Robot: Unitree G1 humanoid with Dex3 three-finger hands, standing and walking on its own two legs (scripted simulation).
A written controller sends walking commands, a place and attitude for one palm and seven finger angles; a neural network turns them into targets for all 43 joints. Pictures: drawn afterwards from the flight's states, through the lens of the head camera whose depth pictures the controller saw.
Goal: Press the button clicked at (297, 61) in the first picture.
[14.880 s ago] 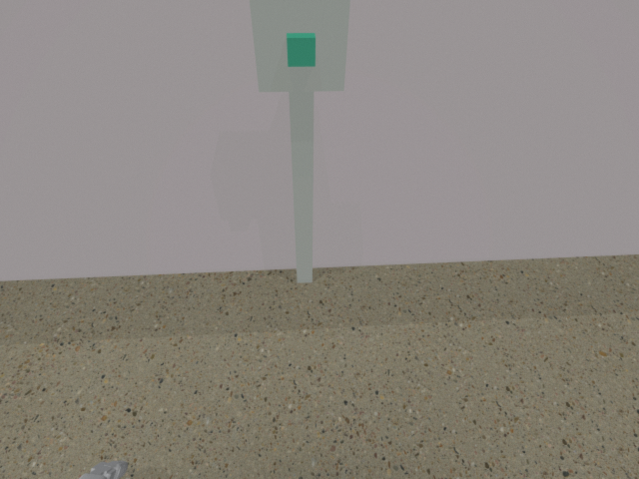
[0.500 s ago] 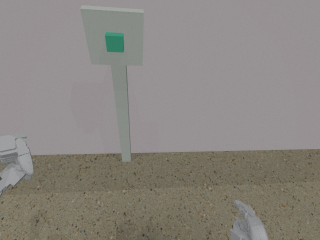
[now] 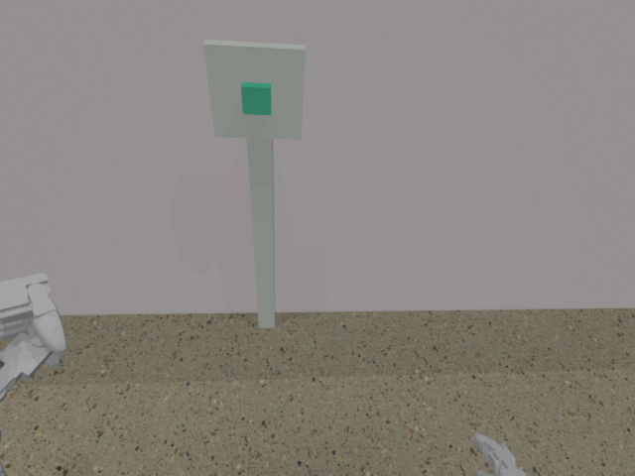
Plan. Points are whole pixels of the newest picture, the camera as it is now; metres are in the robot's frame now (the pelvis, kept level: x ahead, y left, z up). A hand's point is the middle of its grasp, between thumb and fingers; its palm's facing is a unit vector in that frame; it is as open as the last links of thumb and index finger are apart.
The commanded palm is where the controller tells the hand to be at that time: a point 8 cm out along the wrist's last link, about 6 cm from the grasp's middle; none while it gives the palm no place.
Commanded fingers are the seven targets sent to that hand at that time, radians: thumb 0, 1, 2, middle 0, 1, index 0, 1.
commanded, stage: stop stepping back and stand still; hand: left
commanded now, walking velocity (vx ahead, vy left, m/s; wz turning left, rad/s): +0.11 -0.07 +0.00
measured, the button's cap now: (256, 98) +0.80 +0.14 +0.14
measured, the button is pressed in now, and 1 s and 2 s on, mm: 0 0 0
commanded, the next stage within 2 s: let the arm hang, fingers relaxed in 0.16 s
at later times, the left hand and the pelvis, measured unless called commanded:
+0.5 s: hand out of the picture +0.12 +0.18 -0.15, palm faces +0.06 -0.98 -0.20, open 3.1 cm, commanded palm none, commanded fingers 0.00 0.90 0.90 -0.82 -0.98 -0.82 -0.98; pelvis +0.01 +0.00 -0.01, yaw +4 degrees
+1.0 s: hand out of the picture -0.03 +0.18 -0.16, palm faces +0.08 -0.98 -0.18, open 6.8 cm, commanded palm none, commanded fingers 0.00 0.90 0.90 -0.20 -0.30 -0.20 -0.30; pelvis +0.02 +0.02 +0.01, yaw +2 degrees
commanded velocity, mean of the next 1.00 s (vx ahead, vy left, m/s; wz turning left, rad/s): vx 0.01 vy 0.00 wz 0.00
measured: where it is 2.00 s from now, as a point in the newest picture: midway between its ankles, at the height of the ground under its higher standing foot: outside the picture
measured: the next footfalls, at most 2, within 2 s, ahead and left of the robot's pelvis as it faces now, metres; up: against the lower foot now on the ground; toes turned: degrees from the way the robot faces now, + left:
right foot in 0.14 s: +0.07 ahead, -0.10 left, +0.00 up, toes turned -4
left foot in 0.40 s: +0.07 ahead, +0.12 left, +0.00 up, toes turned +8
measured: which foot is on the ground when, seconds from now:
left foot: down 0.00-0.16, up 0.18-0.38, down 0.40-1.00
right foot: up 0.00-0.12, down 0.14-1.00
